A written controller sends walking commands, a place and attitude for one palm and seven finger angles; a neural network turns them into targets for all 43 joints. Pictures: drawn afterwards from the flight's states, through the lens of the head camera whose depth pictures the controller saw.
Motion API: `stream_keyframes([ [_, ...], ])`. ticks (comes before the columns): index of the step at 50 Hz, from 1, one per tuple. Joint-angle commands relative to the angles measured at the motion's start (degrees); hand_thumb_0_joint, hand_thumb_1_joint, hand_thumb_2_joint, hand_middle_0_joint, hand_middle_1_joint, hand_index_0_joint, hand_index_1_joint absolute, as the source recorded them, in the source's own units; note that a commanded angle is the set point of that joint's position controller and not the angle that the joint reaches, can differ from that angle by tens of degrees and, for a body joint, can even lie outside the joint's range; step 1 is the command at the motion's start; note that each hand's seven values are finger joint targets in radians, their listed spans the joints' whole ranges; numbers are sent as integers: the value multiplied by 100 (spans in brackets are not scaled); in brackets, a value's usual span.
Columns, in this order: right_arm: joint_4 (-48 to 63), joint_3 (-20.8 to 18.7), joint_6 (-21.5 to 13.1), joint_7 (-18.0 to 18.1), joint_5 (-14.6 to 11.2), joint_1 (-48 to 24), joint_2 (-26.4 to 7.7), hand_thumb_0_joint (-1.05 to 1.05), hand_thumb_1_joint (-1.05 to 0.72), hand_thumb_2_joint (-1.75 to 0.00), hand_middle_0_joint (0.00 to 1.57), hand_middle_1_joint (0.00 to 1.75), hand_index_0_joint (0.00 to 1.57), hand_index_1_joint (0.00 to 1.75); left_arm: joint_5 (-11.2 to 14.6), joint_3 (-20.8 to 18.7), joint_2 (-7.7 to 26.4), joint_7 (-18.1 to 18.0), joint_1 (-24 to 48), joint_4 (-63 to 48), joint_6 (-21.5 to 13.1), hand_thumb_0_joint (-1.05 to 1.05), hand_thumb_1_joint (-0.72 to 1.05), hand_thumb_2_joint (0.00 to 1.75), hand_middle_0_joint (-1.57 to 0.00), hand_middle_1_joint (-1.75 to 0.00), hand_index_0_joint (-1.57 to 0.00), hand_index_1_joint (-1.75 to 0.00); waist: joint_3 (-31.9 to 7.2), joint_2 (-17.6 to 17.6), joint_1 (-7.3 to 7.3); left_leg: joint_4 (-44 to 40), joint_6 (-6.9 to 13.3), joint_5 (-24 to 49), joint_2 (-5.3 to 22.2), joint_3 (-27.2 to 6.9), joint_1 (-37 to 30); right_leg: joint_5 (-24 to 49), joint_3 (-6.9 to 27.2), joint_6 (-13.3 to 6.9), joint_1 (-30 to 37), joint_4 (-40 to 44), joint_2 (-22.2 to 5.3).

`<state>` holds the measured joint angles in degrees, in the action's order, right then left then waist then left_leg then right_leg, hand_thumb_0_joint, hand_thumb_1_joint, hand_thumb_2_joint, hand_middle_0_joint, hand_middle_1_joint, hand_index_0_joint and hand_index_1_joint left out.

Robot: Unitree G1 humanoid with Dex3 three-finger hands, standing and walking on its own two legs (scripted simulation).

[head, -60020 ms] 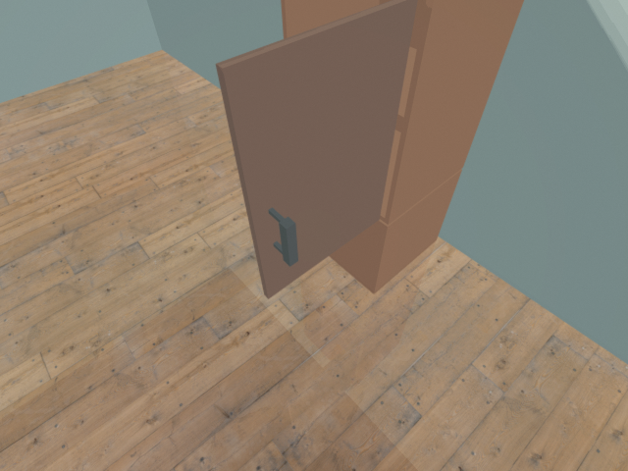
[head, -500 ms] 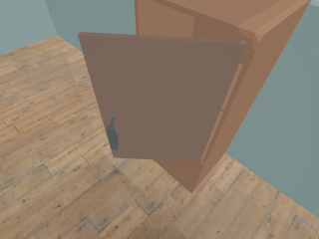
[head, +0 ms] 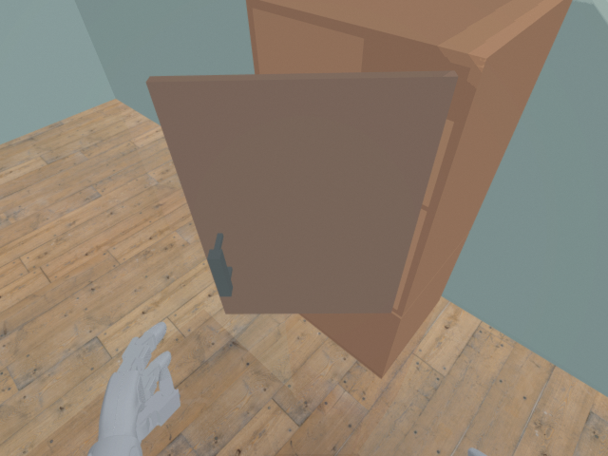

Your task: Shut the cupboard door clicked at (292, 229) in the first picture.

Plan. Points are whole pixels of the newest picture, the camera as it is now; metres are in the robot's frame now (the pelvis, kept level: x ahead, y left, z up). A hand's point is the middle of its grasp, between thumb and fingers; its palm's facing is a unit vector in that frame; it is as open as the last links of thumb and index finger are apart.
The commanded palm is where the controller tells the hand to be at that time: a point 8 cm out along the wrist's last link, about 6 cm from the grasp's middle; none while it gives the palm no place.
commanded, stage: raise the hand and make a fist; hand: left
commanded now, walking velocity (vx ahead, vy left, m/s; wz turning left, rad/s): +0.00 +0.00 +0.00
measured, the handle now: (222, 265) +0.48 +0.18 -0.09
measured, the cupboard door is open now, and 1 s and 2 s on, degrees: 41 41 41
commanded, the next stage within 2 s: bring the fist close to the handle in 1.74 s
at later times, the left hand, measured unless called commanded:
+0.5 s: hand (203, 430) +0.18 +0.14 -0.04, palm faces -0.10 -0.99 -0.03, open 4.9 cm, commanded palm +0.14 +0.22 -0.05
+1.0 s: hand (172, 426) +0.18 +0.19 -0.05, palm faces +0.02 -1.00 -0.02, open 3.2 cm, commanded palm +0.16 +0.24 -0.05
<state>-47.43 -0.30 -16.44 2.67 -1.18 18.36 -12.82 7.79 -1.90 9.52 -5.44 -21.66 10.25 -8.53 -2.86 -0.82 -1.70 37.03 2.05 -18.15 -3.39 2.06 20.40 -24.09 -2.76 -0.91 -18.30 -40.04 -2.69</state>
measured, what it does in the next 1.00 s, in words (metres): lowers itself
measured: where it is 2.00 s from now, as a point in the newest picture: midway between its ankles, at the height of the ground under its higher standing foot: outside the picture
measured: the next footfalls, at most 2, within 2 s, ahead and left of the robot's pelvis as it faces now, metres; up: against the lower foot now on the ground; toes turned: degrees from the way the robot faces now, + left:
none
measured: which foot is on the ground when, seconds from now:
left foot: down 0.00-1.00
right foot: down 0.00-1.00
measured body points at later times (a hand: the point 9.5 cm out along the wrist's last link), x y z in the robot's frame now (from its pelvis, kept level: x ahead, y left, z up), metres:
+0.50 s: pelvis -0.05 -0.02 -0.11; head +0.02 -0.03 +0.33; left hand +0.18 +0.20 -0.04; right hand +0.17 -0.24 -0.19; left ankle +0.01 +0.10 -0.72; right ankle -0.02 -0.11 -0.72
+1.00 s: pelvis -0.04 +0.01 -0.10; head +0.05 +0.02 +0.34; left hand +0.18 +0.24 -0.05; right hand +0.16 -0.23 -0.18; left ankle +0.01 +0.10 -0.72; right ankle -0.02 -0.11 -0.72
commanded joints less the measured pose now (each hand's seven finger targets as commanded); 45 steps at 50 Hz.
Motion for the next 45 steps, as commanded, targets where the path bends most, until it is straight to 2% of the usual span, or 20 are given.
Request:
stream_keyframes([
  [1, 1371, -400, -359, -230, 106, -946, -722, 0, -90, -90, 20, 30, 20, 30, 362, -508, -133, 941, -1611, 576, -1532, 0, 90, 90, -36, -48, -36, -48, 380, 2056, 423, 746, -241, 564, 229, -464, 1594, 943, -170, -37, -1818, -139, 185],
  [3, 1586, -492, -269, -311, 171, -1067, -748, 0, -90, -90, 20, 30, 20, 30, 634, -749, -8, 1762, -1775, 479, -2479, 0, 90, 90, -40, -52, -40, -52, -476, 2377, 612, 1421, -354, 516, 114, -294, 2321, 1662, 111, 65, -1780, -959, 100],
  [5, 1891, -565, -152, -387, 128, -1180, -747, 0, -90, -90, 20, 30, 20, 30, 760, -1305, 473, 2298, -1683, 637, -2979, 0, 90, 90, -44, -56, -44, -56, -912, 1199, 791, 1861, -385, 363, 47, -130, 2711, 1418, 390, -47, -1890, -1468, 47],
  [7, 2299, -536, -73, -376, 95, -1374, -752, 0, -90, -90, 20, 30, 20, 30, 773, -1382, 742, 2370, -969, 39, -2964, 0, 90, 90, -47, -60, -47, -60, -1224, -148, 827, 2164, -301, -14, -5, 42, 2875, 364, 546, -155, -2342, -1686, 96],
  [9, 2525, -519, -58, -346, 82, -1398, -768, 0, -90, -90, 20, 30, 20, 30, 807, -1490, 1108, 2176, -147, -990, -2907, 0, 90, 90, -51, -64, -51, -64, -1638, -743, 733, 2368, -208, -362, 96, -37, 2903, -423, 670, -186, -2723, -1752, 153],
  [11, 2667, -474, -100, -279, 85, -1321, -714, 0, -90, -90, 20, 30, 20, 30, 843, -1260, 1035, 1933, 528, -2076, -3101, 0, 90, 90, -55, -68, -55, -68, -1988, -833, 473, 2649, -101, -799, 191, -160, 2972, -1301, 933, -131, -3071, -1583, 154],
  [13, 2598, -423, -185, -154, 104, -1213, -677, 0, -90, -90, 20, 30, 20, 30, 878, -1057, 1061, 1757, 1154, -3208, -3454, 0, 90, 90, -58, -72, -58, -72, -2373, -857, 212, 2965, -22, -765, 243, -254, 2878, -1328, 1074, -116, -3161, -1570, 195],
  [14, 2534, -405, -222, -75, 104, -1138, -703, 0, -90, -90, 20, 30, 20, 30, 898, -817, 976, 1761, 1480, -3662, -3572, 0, 90, 90, -60, -74, -60, -74, -2349, -544, -34, 3089, 7, -817, 309, -345, 2892, -1340, 1039, -109, -3397, -1611, 260],
  [18, 2343, -331, -285, 131, 58, -939, -855, 0, -90, -90, 20, 30, 20, 30, 925, -229, 738, 2183, 859, -2958, -3270, 0, 90, 90, -68, -82, -68, -82, -1763, -207, -303, 3348, 37, -1008, 370, -455, 3416, -1412, 917, -60, -3639, -1610, 314],
  [20, 2318, -311, -179, 199, -27, -877, -864, 0, -90, -90, 20, 30, 20, 30, 936, -320, 752, 2415, 426, -1980, -2596, 0, 90, 90, -71, -86, -71, -86, -1454, 177, -256, 3359, 30, -1054, 357, -459, 3754, -1573, 959, 7, -3558, -1450, 275],
  [23, 2604, -348, 105, 236, -191, -978, -813, 0, -90, -90, 20, 30, 20, 30, 1005, -785, 894, 2547, -313, -1254, -1290, 0, 90, 90, -77, -92, -77, -92, -1624, 814, 197, 3102, 14, -886, 297, -381, 3966, -1490, 1047, 96, -2751, -1215, 165],
  [24, 2706, -355, 189, 233, -206, -1107, -764, 0, -90, -90, 20, 30, 20, 30, 1033, -1099, 1080, 2484, -527, -1213, -953, 0, 90, 90, -79, -94, -79, -94, -1823, 663, 440, 3047, -1, -665, 255, -352, 3875, -1195, 1104, 99, -2412, -1214, 132],
  [26, 2848, -337, 324, 201, -184, -1139, -622, 0, -90, -90, 20, 30, 20, 30, 1113, -1505, 1184, 2175, -468, -1776, -693, 0, 90, 90, -82, -98, -82, -98, -2149, 631, 588, 2918, -53, -327, 253, -360, 3675, -417, 1079, 187, -2009, -1324, 32],
  [29, 2742, -319, 351, 157, -54, -1073, -447, 0, -90, -90, 20, 30, 20, 30, 1044, -1788, 1171, 1498, -285, -2528, -1220, 0, 90, 90, -88, -104, -88, -104, -2371, 315, 671, 2810, -89, 273, 352, -440, 3344, 969, 735, 141, -1921, -1836, 157],
  [31, 2579, -321, 287, 76, 40, -906, -399, 0, -90, -90, 20, 30, 20, 30, 901, -1463, 902, 1312, -359, -2664, -1803, 0, 90, 90, -92, -108, -92, -108, -2297, 8, 570, 2716, -117, 639, 369, -473, 3043, 1554, 402, 43, -2302, -2157, 250],
  [34, 2401, -320, 213, 6, 129, -834, -566, 0, -90, -90, 20, 30, 20, 30, 706, -786, 604, 1454, -4, -2508, -2521, 0, 90, 90, -97, -114, -97, -114, -1827, -17, 148, 2881, -78, 445, 387, -554, 3090, 999, 175, -38, -3180, -2360, 355],
  [37, 2390, -351, 169, 21, 88, -769, -751, 0, -90, -90, 20, 30, 20, 30, 740, -417, 413, 1882, -177, -1827, -2681, 0, 90, 90, -102, -120, -102, -120, -1599, 117, 2, 2884, -81, -221, 384, -611, 3291, -45, 136, -82, -3672, -2260, 384],
  [41, 2606, -392, 155, 94, -25, -767, -898, 0, -90, -90, 20, 30, 20, 30, 918, -638, 772, 2164, -177, -2097, -2340, 0, 90, 90, -110, -128, -110, -128, -2089, -172, 212, 2584, -66, -571, 364, -678, 3014, -456, 106, -121, -3515, -2174, 389],
  [44, 2725, -395, 245, 118, 10, -798, -848, 0, -90, -90, 20, 30, 20, 30, 927, -1217, 1249, 1854, -226, -2779, -2169, 0, 90, 90, -115, -134, -115, -134, -2684, -460, 477, 2425, -102, -126, 365, -731, 2617, 0, -31, -157, -3236, -2382, 444],
  [45, 2764, -379, 271, 102, 23, -815, -798, 0, -90, -90, 20, 30, 20, 30, 935, -1178, 1125, 1728, -238, -3065, -2178, 0, 90, 90, -117, -136, -117, -136, -2801, -575, 499, 2380, -141, 71, 379, -762, 2376, 167, -95, -162, -3265, -2445, 440],
])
